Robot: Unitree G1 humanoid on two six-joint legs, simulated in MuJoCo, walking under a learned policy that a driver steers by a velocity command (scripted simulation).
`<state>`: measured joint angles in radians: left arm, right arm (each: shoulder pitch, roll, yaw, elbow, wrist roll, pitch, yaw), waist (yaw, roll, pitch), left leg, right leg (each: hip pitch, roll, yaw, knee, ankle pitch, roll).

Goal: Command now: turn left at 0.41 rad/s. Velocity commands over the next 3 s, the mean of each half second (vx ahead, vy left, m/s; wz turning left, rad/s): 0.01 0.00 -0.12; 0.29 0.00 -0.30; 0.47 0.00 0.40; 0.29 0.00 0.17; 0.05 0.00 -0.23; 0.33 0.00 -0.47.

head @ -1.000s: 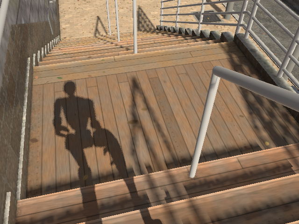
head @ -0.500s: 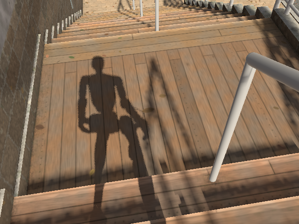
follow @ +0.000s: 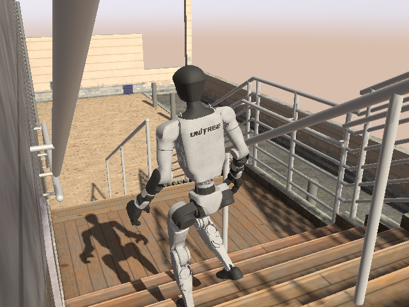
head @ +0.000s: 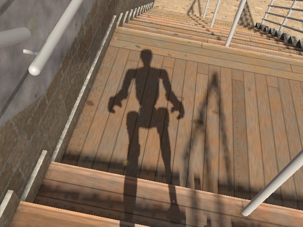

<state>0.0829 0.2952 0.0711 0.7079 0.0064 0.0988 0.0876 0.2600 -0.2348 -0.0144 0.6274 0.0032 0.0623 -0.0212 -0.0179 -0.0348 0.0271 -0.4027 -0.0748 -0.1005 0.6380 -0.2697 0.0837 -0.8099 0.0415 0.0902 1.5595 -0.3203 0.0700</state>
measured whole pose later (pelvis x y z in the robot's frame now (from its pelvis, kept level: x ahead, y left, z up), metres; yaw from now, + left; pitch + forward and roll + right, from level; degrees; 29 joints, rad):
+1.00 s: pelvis +0.16 -0.06 -0.06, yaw -19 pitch +3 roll +0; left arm 0.48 0.23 0.03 0.76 -0.01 0.00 0.08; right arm 0.20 -0.31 -0.08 0.70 -0.01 -0.07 0.07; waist 0.05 0.07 -0.06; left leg -0.63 0.02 -0.15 0.64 0.42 0.01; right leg -0.20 0.12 0.19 0.93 -0.76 -0.06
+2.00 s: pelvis +0.74 -0.14 -0.35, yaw +0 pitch +3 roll -1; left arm 0.57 0.12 0.01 1.00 -0.01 -0.08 0.07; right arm 0.09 -0.19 -0.04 0.75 0.01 -0.05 0.03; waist 0.09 0.05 -0.06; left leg -0.67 0.00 -0.16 0.86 0.06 0.01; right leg -0.16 0.14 0.06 0.64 -0.52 -0.09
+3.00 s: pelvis +1.03 -0.20 -0.48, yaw -23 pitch +4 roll +2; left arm 0.49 0.20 0.05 0.79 -0.02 -0.03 0.03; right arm 0.08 -0.24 -0.05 0.72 -0.02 -0.07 0.02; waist 0.04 0.04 -0.01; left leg -0.78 0.04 -0.04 0.82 0.12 -0.02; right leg -0.09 0.07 0.10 0.40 -0.36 -0.08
